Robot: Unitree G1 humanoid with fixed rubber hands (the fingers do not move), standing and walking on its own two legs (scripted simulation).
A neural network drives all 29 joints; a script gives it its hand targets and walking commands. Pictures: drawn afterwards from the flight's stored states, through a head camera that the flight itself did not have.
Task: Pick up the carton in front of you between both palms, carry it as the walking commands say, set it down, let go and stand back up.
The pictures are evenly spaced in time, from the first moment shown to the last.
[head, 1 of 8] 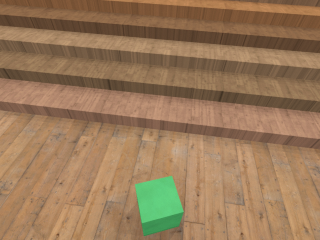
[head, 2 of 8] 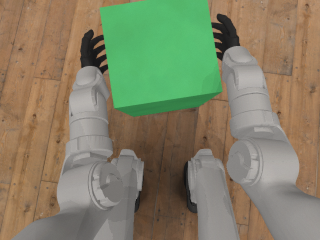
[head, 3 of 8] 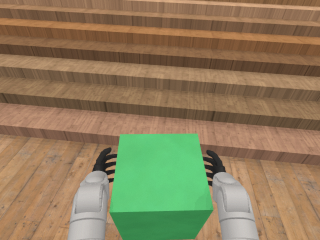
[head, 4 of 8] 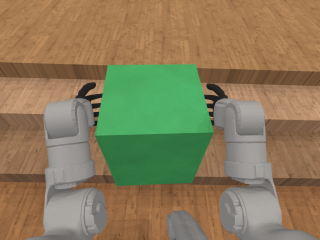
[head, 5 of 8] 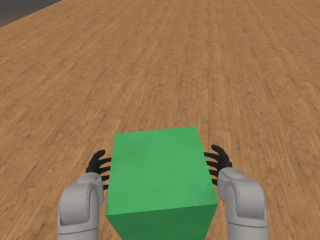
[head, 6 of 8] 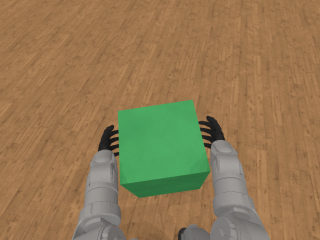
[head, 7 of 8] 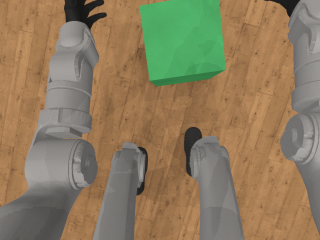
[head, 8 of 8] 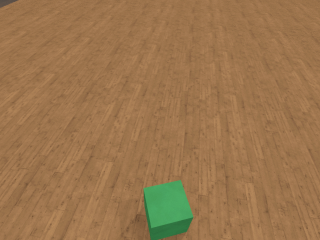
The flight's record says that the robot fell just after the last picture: no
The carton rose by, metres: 1.70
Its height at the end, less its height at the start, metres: +0.94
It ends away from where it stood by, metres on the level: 4.88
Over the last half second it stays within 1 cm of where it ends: yes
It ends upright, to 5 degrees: yes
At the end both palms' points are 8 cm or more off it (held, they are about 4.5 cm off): yes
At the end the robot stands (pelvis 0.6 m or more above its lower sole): yes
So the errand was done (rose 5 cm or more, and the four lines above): yes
